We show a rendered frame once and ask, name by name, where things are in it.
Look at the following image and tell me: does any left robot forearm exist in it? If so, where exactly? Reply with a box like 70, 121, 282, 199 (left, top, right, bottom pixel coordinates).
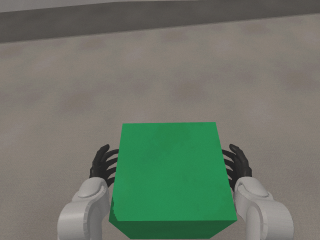
57, 177, 111, 240

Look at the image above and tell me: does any carton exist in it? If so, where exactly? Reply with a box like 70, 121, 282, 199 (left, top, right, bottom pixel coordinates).
109, 122, 238, 239

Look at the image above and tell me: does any right robot forearm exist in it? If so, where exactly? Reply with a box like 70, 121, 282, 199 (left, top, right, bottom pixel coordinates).
233, 176, 295, 240

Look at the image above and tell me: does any robot right hand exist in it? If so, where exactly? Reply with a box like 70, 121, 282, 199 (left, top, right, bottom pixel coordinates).
222, 144, 252, 192

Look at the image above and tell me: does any robot left hand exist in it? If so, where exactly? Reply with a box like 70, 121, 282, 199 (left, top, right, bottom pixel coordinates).
89, 144, 119, 188

